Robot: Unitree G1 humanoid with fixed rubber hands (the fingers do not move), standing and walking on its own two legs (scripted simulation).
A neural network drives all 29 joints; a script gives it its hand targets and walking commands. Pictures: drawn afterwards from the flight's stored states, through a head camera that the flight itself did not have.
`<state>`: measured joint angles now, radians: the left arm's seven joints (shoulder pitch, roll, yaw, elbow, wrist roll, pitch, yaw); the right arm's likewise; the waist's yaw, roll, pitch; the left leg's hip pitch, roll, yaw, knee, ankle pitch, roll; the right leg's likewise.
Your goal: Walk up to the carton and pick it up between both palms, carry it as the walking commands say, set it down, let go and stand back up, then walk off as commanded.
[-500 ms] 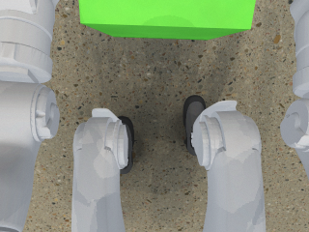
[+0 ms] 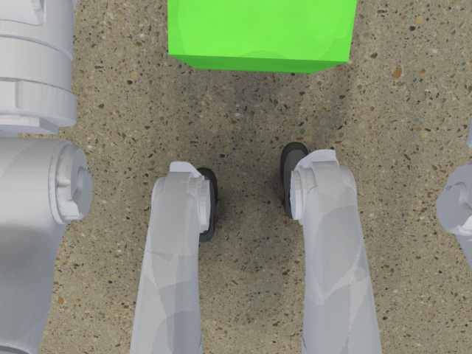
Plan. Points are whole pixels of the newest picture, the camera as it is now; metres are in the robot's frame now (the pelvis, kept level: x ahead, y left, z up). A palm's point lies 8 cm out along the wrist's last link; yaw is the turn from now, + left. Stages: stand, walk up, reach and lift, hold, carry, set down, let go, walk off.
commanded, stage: set down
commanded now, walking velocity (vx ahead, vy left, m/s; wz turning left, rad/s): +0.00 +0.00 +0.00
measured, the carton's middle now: out of the picture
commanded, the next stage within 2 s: let go in 0.50 s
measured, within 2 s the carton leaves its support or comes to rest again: neither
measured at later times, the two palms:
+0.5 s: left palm out of the picture +0.60 +0.19 +0.04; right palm out of the picture +0.55 -0.28 +0.02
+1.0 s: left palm out of the picture +0.49 +0.19 +0.09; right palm out of the picture +0.45 -0.28 +0.10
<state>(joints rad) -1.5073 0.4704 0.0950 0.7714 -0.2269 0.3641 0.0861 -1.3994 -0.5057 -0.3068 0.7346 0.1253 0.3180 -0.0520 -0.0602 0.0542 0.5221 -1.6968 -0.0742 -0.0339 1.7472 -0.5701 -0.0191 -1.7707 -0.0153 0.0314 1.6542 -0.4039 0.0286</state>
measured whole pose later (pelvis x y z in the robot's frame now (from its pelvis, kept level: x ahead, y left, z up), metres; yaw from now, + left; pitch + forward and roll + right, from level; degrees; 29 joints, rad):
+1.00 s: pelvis +0.09 +0.00 +0.19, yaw -2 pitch +35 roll +1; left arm -0.53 0.22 0.18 0.57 0.01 0.16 0.02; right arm -0.51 -0.27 -0.28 0.56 -0.04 0.12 0.10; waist -0.04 0.01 -0.07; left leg -1.10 -0.03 -0.04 0.81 -0.32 -0.01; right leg -1.18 -0.01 0.04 0.75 -0.19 0.02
